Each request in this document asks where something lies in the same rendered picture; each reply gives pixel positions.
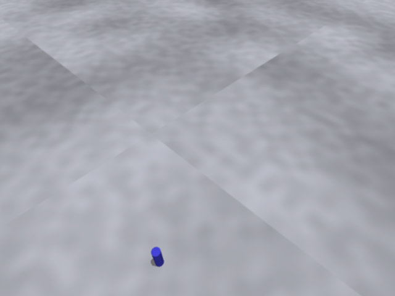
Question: can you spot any can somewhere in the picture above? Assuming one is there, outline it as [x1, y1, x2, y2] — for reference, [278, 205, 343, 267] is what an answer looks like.
[151, 247, 164, 267]

